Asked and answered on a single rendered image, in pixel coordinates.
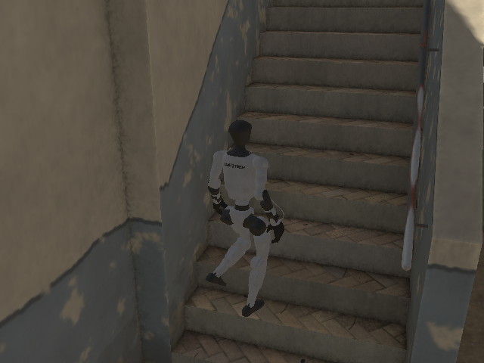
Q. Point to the stairs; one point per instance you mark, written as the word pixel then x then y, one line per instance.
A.
pixel 331 107

